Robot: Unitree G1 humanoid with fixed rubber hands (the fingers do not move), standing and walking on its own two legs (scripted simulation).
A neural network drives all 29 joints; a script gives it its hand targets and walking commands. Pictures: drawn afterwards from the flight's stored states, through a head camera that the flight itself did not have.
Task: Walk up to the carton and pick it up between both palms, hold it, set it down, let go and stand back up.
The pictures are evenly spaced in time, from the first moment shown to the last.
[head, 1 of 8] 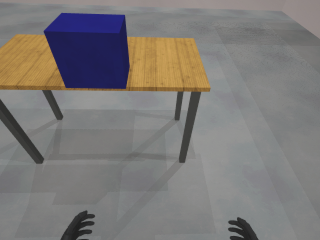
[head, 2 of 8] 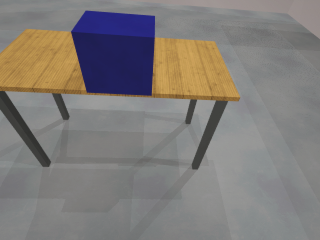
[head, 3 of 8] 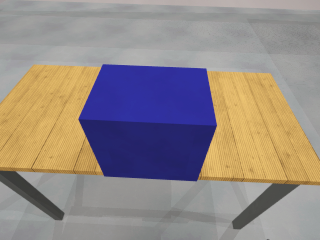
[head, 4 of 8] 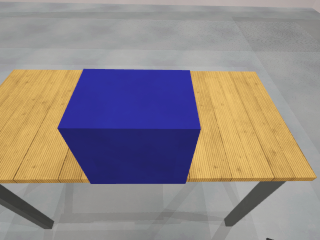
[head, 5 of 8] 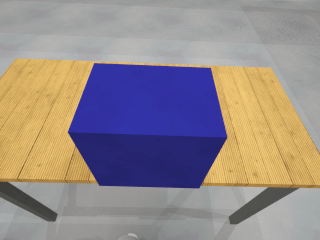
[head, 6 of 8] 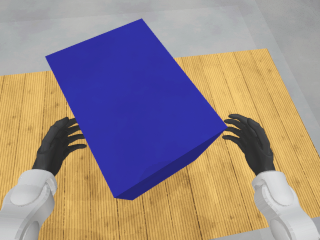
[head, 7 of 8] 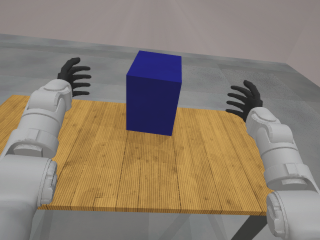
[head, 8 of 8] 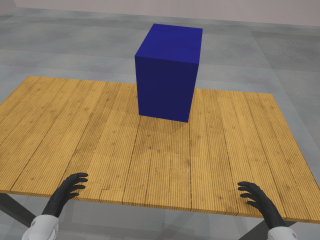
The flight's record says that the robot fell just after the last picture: no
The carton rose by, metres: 0.01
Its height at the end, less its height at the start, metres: +0.00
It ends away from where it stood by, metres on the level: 0.38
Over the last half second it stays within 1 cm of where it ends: yes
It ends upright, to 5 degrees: yes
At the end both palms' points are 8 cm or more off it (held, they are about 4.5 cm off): yes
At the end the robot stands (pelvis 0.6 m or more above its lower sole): yes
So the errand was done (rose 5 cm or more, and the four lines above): no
